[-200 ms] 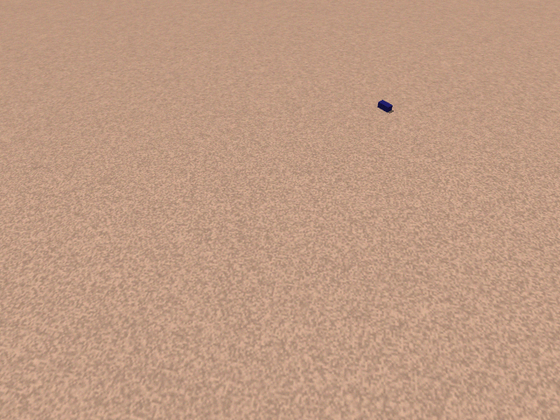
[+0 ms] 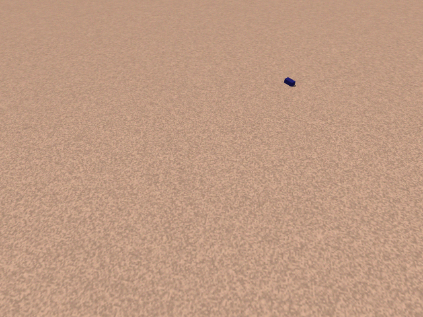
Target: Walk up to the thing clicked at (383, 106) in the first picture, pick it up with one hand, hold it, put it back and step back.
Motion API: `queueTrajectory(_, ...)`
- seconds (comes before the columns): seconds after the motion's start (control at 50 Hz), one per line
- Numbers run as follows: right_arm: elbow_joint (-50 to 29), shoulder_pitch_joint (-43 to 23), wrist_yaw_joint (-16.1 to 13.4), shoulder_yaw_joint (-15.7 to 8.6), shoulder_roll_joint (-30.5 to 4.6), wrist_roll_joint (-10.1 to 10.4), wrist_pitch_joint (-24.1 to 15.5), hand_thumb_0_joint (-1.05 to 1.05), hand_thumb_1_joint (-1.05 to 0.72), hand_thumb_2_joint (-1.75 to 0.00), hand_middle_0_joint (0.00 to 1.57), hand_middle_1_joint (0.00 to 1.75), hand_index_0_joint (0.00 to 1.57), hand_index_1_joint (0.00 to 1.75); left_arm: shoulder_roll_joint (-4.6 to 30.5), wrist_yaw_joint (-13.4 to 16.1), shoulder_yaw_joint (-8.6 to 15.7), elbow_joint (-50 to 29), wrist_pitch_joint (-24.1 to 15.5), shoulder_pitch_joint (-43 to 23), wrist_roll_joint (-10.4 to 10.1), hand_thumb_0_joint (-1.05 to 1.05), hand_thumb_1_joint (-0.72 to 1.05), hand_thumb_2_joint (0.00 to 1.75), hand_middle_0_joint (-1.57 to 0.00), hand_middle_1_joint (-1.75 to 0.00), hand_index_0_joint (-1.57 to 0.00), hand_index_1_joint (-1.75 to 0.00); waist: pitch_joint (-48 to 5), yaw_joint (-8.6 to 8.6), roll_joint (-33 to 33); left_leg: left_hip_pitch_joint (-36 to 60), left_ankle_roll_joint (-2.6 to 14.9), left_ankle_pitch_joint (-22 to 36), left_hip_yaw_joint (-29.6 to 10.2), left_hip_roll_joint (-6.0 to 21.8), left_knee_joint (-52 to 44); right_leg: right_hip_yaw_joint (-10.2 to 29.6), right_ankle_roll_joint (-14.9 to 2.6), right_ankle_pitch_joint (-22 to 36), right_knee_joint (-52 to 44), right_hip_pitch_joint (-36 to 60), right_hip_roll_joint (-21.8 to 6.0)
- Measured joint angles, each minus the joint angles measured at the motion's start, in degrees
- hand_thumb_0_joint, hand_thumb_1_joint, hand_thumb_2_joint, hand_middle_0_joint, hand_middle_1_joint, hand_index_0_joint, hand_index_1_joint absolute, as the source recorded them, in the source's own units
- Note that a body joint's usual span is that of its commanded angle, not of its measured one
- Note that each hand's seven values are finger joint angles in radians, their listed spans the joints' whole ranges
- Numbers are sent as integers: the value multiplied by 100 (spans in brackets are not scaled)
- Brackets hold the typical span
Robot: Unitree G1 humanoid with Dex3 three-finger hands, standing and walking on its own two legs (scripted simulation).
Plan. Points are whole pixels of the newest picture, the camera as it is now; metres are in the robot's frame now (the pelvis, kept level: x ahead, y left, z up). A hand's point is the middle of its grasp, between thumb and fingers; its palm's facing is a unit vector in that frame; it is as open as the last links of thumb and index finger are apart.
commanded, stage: stand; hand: left
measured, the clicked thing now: (289, 81) +2.01 -0.67 -0.76
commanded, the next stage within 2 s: walk up in 0.92 s
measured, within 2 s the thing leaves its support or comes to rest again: neither
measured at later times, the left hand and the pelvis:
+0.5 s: hand out of the picture +0.07 +0.25 -0.16, palm faces -0.02 -0.94 -0.34, open 7.4 cm; pelvis +0.00 +0.00 +0.00, yaw +0 degrees
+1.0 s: hand out of the picture +0.09 +0.26 -0.15, palm faces -0.07 -0.94 -0.32, open 7.4 cm; pelvis +0.02 +0.01 +0.00, yaw -5 degrees
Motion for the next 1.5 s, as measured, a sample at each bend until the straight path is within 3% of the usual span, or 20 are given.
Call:
queueTrajectory(0.92, -2, -10, -7, 9, -4, 5, -2, 0, -91, -90, 20, 30, 21, 30, 21, 7, 22, 20, 17, 31, 3, 1, 90, 90, -20, -30, -20, -30, 15, 13, -10, 94, 48, -49, 30, -46, -105, 28, 52, -45, -107, 91, -48)
queueTrajectory(0.98, -373, 66, 202, -243, -35, -120, -110, 1, -91, -90, 20, 30, 21, 30, 88, -269, 275, -337, 80, 345, 111, 1, 90, 90, -20, -30, -20, -30, -107, 151, -88, -103, 275, -861, 396, -40, 397, 384, 11, -514, 551, -334, -30)
queueTrajectory(1.0, -548, 104, 245, -313, -69, -125, -190, 1, -91, -90, 21, 30, 21, 30, 122, -341, 337, -386, 129, 438, 134, 1, 90, 90, -20, -30, -20, -30, -166, 141, -98, -127, 309, -863, 527, -30, 424, 432, 8, -844, 999, -596, -42)
queueTrajectory(1.04, -860, 172, 266, -426, -164, -127, -330, 0, -90, -90, 21, 30, 21, 30, 192, -438, 399, -409, 214, 502, 187, 1, 90, 90, -20, -30, -20, -30, -215, 34, -24, -118, 285, -479, 738, 80, 346, 259, 4, -1172, 2168, -1266, -127)
queueTrajectory(1.08, -1008, 282, 249, -490, -223, -148, -389, 0, -90, -90, 21, 30, 21, 30, 329, -537, 446, -474, 239, 512, 176, 1, 90, 90, -20, -30, -20, -30, -225, -17, -52, 55, 182, -525, 924, 142, 232, 172, 17, -1165, 2853, -1756, -345)
queueTrajectory(1.16, -1032, 485, 326, -593, -477, -192, -334, 0, -90, -90, 21, 30, 21, 30, 540, -751, 561, -693, 190, 542, 83, 1, 90, 90, -20, -30, -20, -30, -254, -17, 30, 523, 24, -830, 1241, 364, 194, 44, 141, -930, 2573, -2019, -801)
queueTrajectory(1.24, -1017, 615, 421, -654, -713, -188, -252, 1, -90, -90, 21, 30, 21, 30, 752, -758, 635, -894, 83, 539, 83, 1, 90, 90, -20, -30, -20, -30, -305, -49, 101, 768, -86, -1494, 1467, 689, 790, -197, 139, -479, 2033, -1821, -907)
queueTrajectory(1.28, -983, 612, 407, -681, -835, -171, -170, 1, -90, -90, 21, 30, 21, 30, 766, -655, 682, -1012, -65, 499, 100, 1, 90, 90, -20, -30, -20, -30, -276, -16, 295, 446, 138, -1870, 1265, 1048, 1964, -344, 157, -439, 2199, -1748, -665)
queueTrajectory(1.32, -917, 487, 403, -643, -850, -109, -41, 1, -91, -90, 20, 30, 21, 30, 676, -524, 666, -1171, -212, 556, 35, 1, 91, 90, -20, -30, -20, -30, -230, 127, 322, -307, 170, -1961, 542, 792, 3639, -266, 96, -716, 2415, -1740, -492)
queueTrajectory(1.36, -928, 326, 465, -562, -862, -44, -28, 1, -91, -90, 20, 30, 20, 30, 484, -430, 551, -1207, -219, 684, -57, 0, 91, 90, -20, -30, -20, -30, -151, 182, 416, -970, 179, -1508, 226, 564, 4528, -201, 24, -680, 2020, -1382, -323)
queueTrajectory(1.44, -1201, 151, 601, -425, -743, 0, -152, 1, -91, -90, 20, 30, 20, 30, 228, -331, 332, -1156, -241, 1051, -92, 0, 90, 90, -20, -30, -20, -30, -88, 224, 459, -1969, 178, -659, 212, 541, 4159, 52, 14, -381, 921, -576, -105)
queueTrajectory(1.5, -1407, 133, 698, -398, -633, -41, -150, 1, -91, -90, 20, 30, 20, 30, 179, -329, 258, -1155, -294, 1313, -83, 1, 90, 90, -21, -30, -20, -30, -91, 238, 408, -2464, 68, -229, 154, 609, 3399, 280, 10, -361, 428, -165, -7)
